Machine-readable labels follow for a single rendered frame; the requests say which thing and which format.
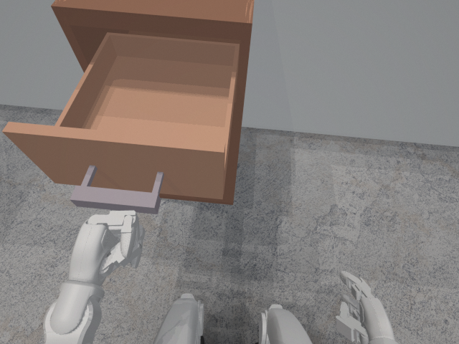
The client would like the robot left forearm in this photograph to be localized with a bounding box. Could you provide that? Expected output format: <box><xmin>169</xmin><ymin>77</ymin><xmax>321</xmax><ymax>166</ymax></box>
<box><xmin>43</xmin><ymin>281</ymin><xmax>105</xmax><ymax>344</ymax></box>

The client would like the robot left hand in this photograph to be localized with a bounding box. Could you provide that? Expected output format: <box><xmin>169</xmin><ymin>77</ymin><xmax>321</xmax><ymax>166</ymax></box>
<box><xmin>68</xmin><ymin>211</ymin><xmax>146</xmax><ymax>286</ymax></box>

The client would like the cabinet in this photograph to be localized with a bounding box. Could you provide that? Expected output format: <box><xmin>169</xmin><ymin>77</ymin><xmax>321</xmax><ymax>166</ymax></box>
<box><xmin>51</xmin><ymin>0</ymin><xmax>254</xmax><ymax>205</ymax></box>

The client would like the handle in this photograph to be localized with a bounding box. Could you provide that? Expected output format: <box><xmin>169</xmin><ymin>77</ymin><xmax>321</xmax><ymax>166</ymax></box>
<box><xmin>70</xmin><ymin>165</ymin><xmax>164</xmax><ymax>214</ymax></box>

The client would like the drawer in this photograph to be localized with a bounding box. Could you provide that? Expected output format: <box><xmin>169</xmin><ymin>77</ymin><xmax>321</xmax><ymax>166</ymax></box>
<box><xmin>2</xmin><ymin>32</ymin><xmax>240</xmax><ymax>199</ymax></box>

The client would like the robot right thigh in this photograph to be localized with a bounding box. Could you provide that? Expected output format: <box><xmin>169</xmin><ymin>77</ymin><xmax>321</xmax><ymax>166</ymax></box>
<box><xmin>259</xmin><ymin>308</ymin><xmax>312</xmax><ymax>344</ymax></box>

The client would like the robot right hand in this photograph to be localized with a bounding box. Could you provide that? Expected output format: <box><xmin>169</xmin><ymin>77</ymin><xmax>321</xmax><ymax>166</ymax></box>
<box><xmin>336</xmin><ymin>270</ymin><xmax>395</xmax><ymax>344</ymax></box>

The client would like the robot thigh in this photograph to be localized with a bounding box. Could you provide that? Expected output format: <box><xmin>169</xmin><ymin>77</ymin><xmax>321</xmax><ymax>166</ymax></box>
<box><xmin>153</xmin><ymin>298</ymin><xmax>204</xmax><ymax>344</ymax></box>
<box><xmin>259</xmin><ymin>308</ymin><xmax>312</xmax><ymax>344</ymax></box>

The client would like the robot left thigh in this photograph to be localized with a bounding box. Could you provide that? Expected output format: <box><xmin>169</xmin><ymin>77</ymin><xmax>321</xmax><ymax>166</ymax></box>
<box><xmin>153</xmin><ymin>298</ymin><xmax>204</xmax><ymax>344</ymax></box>

